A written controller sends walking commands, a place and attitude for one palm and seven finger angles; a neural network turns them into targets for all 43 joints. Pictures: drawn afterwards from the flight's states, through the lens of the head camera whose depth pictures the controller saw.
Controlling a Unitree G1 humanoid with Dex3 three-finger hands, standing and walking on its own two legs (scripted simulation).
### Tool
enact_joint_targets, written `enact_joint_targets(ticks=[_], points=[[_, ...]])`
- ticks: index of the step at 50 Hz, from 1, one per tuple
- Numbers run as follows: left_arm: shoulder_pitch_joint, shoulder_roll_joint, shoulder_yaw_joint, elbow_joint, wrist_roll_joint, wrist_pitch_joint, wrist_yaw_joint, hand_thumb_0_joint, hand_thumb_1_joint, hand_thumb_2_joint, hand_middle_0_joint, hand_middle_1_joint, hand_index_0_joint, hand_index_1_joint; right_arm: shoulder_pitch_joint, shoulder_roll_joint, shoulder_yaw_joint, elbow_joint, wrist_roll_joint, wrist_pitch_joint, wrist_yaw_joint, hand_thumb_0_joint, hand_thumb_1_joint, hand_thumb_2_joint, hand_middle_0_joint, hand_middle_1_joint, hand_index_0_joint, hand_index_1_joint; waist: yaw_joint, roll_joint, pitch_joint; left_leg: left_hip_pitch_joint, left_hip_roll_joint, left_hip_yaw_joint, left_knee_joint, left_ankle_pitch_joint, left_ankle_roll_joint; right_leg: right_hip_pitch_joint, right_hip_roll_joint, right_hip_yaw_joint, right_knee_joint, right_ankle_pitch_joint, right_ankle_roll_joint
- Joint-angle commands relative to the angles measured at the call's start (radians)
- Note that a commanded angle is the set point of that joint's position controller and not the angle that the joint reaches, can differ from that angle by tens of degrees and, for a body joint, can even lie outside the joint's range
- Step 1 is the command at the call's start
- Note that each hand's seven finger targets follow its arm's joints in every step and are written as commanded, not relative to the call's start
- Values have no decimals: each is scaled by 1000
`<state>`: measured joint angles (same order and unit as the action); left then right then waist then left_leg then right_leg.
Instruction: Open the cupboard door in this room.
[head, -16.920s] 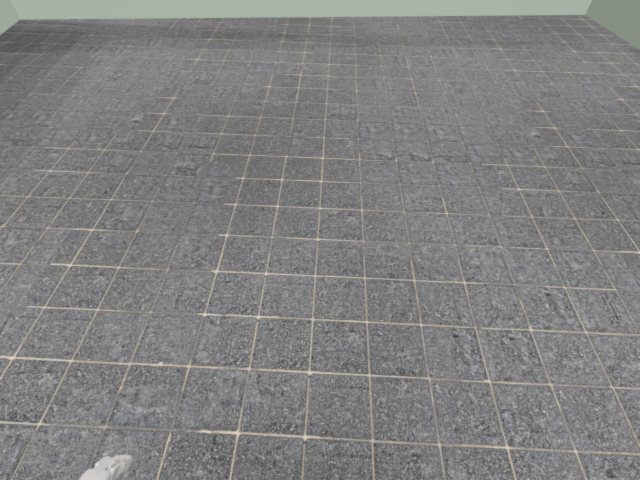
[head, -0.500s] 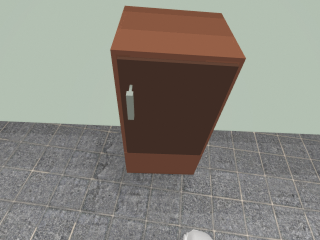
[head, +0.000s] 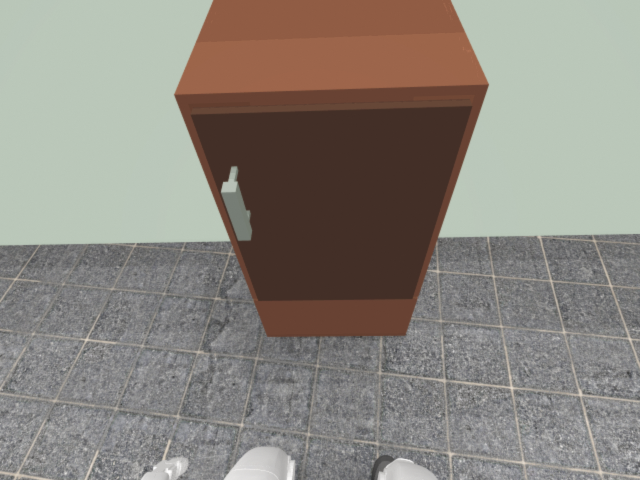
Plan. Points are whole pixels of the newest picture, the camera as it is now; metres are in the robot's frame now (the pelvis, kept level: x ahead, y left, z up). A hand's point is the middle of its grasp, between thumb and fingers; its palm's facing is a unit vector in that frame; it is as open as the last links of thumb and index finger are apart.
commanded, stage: come to a stop and stand still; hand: left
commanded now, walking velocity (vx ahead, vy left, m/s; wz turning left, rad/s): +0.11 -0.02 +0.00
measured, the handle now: (239, 204) +0.55 +0.18 -0.04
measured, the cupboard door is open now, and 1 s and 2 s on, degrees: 0 0 0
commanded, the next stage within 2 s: look again from close up in 1.14 s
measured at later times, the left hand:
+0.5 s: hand out of the picture -0.05 +0.23 -0.17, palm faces -0.02 -0.99 -0.17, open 7.4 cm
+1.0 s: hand out of the picture -0.01 +0.15 -0.16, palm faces +0.05 -0.97 -0.24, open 7.1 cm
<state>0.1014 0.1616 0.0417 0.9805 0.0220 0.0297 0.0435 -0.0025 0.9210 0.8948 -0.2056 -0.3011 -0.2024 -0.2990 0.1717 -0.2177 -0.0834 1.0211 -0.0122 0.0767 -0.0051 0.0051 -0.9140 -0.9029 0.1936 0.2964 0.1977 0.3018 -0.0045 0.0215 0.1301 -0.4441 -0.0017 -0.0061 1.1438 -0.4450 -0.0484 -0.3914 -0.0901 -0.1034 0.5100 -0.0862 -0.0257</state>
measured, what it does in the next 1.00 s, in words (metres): steps on the spot: left foot, then right foot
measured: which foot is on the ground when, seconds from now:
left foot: up 0.00-0.14, down 0.16-1.00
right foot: down 0.00-0.14, up 0.16-0.64, down 0.66-1.00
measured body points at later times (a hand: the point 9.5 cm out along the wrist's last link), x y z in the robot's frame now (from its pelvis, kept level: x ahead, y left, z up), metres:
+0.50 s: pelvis -0.04 +0.05 +0.02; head -0.02 +0.07 +0.47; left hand -0.05 +0.29 -0.15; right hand -0.08 -0.17 -0.13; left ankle -0.06 +0.15 -0.73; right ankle -0.09 -0.08 -0.67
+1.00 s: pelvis -0.05 -0.03 +0.01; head -0.05 -0.05 +0.46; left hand -0.01 +0.20 -0.14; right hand -0.07 -0.25 -0.16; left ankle -0.06 +0.15 -0.73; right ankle -0.07 -0.10 -0.73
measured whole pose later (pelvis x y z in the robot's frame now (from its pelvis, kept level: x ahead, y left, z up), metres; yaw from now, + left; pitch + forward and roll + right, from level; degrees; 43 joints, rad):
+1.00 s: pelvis -0.05 -0.03 +0.01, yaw +0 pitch -2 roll +0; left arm 0.22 0.15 0.03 1.11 0.00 -0.01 0.04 -0.01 0.96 0.90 -0.20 -0.30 -0.20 -0.30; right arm 0.30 -0.14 -0.02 1.15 -0.01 0.01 -0.04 0.00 -0.91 -0.90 0.19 0.30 0.20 0.30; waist -0.02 0.04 0.02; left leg -0.14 0.11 0.00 0.40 -0.24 -0.07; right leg -0.13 0.05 -0.11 0.42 -0.27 -0.08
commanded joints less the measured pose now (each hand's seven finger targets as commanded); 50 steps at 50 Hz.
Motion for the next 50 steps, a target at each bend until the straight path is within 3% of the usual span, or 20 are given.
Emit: enact_joint_targets(ticks=[1, 4, 5, 6, 7, 8, 9, 11, 14, 18, 21, 23, 27, 30, 32, 33, 34, 36, 41, 50], points=[[30, 233, 55, -72, 21, -6, 5, 0, 900, 900, -200, -300, -200, -300, 148, -33, 0, -23, -8, -7, 11, 0, -900, -900, 200, 300, 200, 300, 18, -242, -190, 132, 16, 30, -183, -29, 6, 47, -232, 247, -292, -295, -100], [18, 247, 57, -68, 26, 1, 1, 0, 900, 900, -200, -300, -200, -300, 235, -26, 9, -15, 4, -29, 14, 0, -900, -900, 200, 300, 200, 300, -17, -284, -187, 282, 3, 73, -446, -63, 34, -14, -182, 242, -324, -418, -57], [10, 242, 54, -63, 20, 6, -1, 0, 900, 900, -200, -300, -200, -300, 302, -21, 13, 8, 5, -36, 12, 0, -900, -900, 200, 300, 200, 300, -49, -258, -194, 377, -13, 96, -602, 7, 43, -54, -151, 216, -290, -461, -20], [17, 214, 44, -56, 9, 12, -6, 0, 900, 900, -200, -300, -200, -300, 343, -38, 15, 20, 2, -44, 8, 0, -900, -900, 200, 300, 200, 300, -67, -145, -180, 427, -3, 72, -751, 44, 42, -104, -100, 167, -180, -512, 20], [40, 144, 28, -61, -7, 16, -10, 0, 900, 900, -200, -300, -200, -300, 317, -99, 7, 7, -12, -55, 1, 0, -900, -900, 200, 300, 200, 300, -62, 144, -109, 330, 145, -183, -929, -160, 74, -201, 6, 94, 63, -506, 58], [46, 88, 20, -67, -16, 25, -11, 0, 900, 900, -200, -300, -200, -300, 192, -174, -3, -49, -20, -57, -10, 0, -900, -900, 200, 300, 200, 300, -41, 366, 32, 25, 343, -420, -1114, -391, 110, -192, 92, 65, 276, -403, 77], [70, 117, 28, -64, -10, 27, -19, 0, 900, 900, -200, -300, -200, -300, 66, -172, 8, -96, -23, -58, -20, 0, -900, -900, 200, 300, 200, 300, 12, 256, 109, -156, 380, -394, -1159, -373, 150, -99, 46, 167, 343, -318, 56], [131, 133, 44, -8, 5, 31, -35, 0, 900, 900, -200, -300, -200, -300, -16, -138, 23, -94, -23, -78, -26, 0, -900, -900, 200, 300, 200, 300, 60, 194, 48, -81, 265, -275, -1103, -235, 99, -71, 84, 180, 479, -218, 65], [189, 125, 34, 33, 6, 4, -47, 0, 900, 900, -200, -300, -200, -300, 87, -108, 28, -59, -7, -99, -36, 0, -900, -900, 200, 300, 200, 300, 33, 52, -21, 227, 211, -153, -1012, 29, 95, -206, 95, 154, 537, -150, 73], [152, 118, 24, 24, 5, -10, -45, 0, 900, 900, -200, -300, -200, -300, 255, -93, 25, 5, -10, -110, -52, 0, -900, -900, 200, 300, 200, 300, -30, 93, -100, 492, 279, -185, -937, 362, 138, -268, 67, 151, 470, -207, 85], [114, 98, 13, 22, -3, -8, -46, 0, 900, 900, -200, -300, -200, -300, 318, -90, 26, 44, -15, -112, -63, 0, -900, -900, 200, 300, 200, 300, -56, 104, -119, 567, 325, -185, -866, 714, 191, -231, 49, 131, 392, -294, 83], [97, 80, 6, 29, -8, -5, -46, 0, 900, 900, -200, -300, -200, -300, 329, -89, 26, 61, -17, -108, -65, 0, -900, -900, 200, 300, 200, 300, -62, 125, -121, 536, 325, -175, -842, 801, 212, -160, 45, 114, 332, -342, 78], [115, 43, -6, 56, -16, -6, -42, 0, 900, 900, -200, -300, -200, -300, 268, -86, 24, 75, -16, -97, -57, 0, -900, -900, 200, 300, 200, 300, -39, 171, -118, 397, 281, -147, -846, 665, 198, 25, 56, 75, 164, -350, 61], [182, 36, -6, 97, -18, -18, -35, 0, 900, 900, -200, -300, -200, -300, 239, -73, 23, 89, -9, -94, -51, 0, -900, -900, 200, 300, 200, 300, 1, 135, -134, 315, 227, -113, -798, 568, 150, 190, 67, 38, -69, -153, 55], [221, 79, -4, 122, -15, -33, -21, 0, 900, 900, -200, -300, -200, -300, 254, -17, 32, 99, 3, -97, -43, 0, -900, -900, 200, 300, 200, 300, 11, 17, -148, 181, 157, -48, -730, 393, 75, 375, -16, 120, -186, 13, 37], [225, 109, -4, 138, -16, -41, -13, 0, 900, 900, -200, -300, -200, -300, 246, 31, 46, 95, 7, -95, -39, 0, -900, -900, 200, 300, 200, 300, 9, -87, -130, 113, 102, 11, -709, 225, 41, 393, -117, 209, -194, 51, 0], [199, 134, -7, 134, -18, -41, -10, 0, 900, 900, -200, -300, -200, -300, 238, 54, 55, 91, 4, -90, -32, 0, -900, -900, 200, 300, 200, 300, 2, -119, -82, 107, 72, 35, -710, 124, 28, 327, -171, 228, -213, 45, -38], [171, 134, -1, 126, -18, -49, -9, 0, 900, 900, -200, -300, -200, -300, 246, 48, 54, 105, -9, -75, -34, 0, -900, -900, 200, 300, 200, 300, -3, -229, -57, 194, 81, 46, -696, 150, 21, 209, -141, 228, -245, -16, -63], [162, 81, -16, 119, -22, -46, -5, 0, 900, 900, -200, -300, -200, -300, 272, 36, 59, 142, -7, -75, -34, 0, -900, -900, 200, 300, 200, 300, -10, -108, 0, 252, 103, 25, -756, 319, 25, 171, -57, 154, -226, -35, -28], [189, 94, -5, 113, -19, -47, -2, 0, 900, 900, -200, -300, -200, -300, 216, 18, 55, 122, -4, -65, -39, 0, -900, -900, 200, 300, 200, 300, -7, -49, -44, 289, 102, 41, -736, 305, 20, 210, -50, 158, -246, 38, -1]])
